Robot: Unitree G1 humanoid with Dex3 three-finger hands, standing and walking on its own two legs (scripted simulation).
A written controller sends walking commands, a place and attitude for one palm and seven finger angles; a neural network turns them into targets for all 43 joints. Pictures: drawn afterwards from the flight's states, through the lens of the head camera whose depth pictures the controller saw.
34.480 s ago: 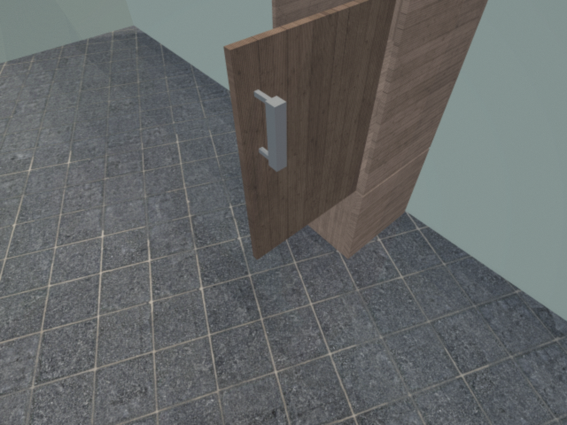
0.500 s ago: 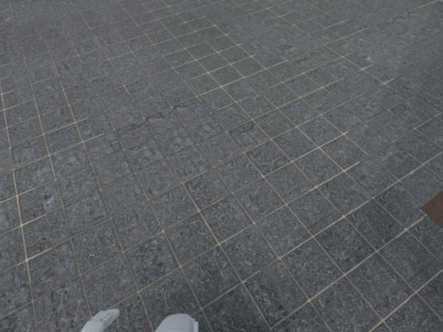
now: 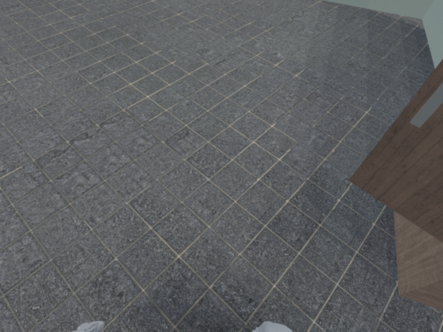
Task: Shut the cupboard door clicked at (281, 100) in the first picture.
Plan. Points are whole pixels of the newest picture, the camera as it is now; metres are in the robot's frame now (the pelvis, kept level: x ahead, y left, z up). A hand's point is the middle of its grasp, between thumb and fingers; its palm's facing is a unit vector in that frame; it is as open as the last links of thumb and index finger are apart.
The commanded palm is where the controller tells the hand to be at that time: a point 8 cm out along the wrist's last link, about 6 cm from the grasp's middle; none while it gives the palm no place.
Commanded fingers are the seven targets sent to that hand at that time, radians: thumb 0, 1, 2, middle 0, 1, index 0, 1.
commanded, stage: turn to face it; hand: left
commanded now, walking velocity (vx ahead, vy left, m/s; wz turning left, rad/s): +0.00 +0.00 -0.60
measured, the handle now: (438, 95) +0.63 -0.47 +0.09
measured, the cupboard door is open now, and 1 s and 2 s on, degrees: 66 66 66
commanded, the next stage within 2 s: take the last steps up to it in 1.10 s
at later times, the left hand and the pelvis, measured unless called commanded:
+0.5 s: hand out of the picture +0.13 +0.15 -0.17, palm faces -0.23 -0.95 -0.22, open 7.4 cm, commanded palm none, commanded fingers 0.00 0.90 0.90 -0.20 -0.30 -0.20 -0.30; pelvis +0.02 -0.02 +0.00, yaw -16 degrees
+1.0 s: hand (195, 282) +0.23 +0.07 -0.16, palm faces -0.53 -0.80 -0.29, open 7.4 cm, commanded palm none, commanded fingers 0.00 0.90 0.90 -0.20 -0.30 -0.20 -0.30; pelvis +0.03 -0.05 -0.02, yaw -32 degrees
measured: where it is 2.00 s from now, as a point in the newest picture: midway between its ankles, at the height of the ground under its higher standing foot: outside the picture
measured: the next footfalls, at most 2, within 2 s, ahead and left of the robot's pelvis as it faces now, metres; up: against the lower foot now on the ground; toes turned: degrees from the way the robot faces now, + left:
right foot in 0.12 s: +0.03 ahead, -0.14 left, +0.00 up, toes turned -8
left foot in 0.54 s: +0.11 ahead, +0.09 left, +0.00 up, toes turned -16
